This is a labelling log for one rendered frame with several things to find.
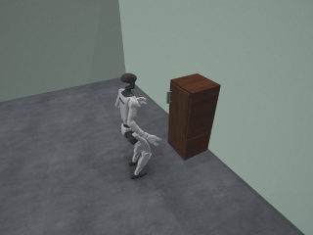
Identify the right robot hand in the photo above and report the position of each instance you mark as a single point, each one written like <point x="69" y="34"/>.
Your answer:
<point x="153" y="140"/>

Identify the robot right forearm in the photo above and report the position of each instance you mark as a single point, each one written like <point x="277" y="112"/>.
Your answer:
<point x="135" y="128"/>

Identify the handle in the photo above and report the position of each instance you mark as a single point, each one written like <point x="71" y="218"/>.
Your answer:
<point x="167" y="97"/>

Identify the robot right upper arm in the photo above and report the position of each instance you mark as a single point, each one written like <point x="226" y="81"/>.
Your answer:
<point x="133" y="105"/>

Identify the right robot thigh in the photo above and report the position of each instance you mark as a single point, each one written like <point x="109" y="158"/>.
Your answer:
<point x="134" y="138"/>

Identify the cupboard door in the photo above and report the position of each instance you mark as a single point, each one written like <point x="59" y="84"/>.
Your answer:
<point x="179" y="109"/>

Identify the left robot hand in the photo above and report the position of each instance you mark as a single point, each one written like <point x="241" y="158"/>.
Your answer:
<point x="141" y="102"/>

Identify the robot torso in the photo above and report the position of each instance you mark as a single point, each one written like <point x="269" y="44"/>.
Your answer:
<point x="124" y="111"/>

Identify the robot left upper arm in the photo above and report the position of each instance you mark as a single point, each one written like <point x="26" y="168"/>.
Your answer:
<point x="117" y="103"/>

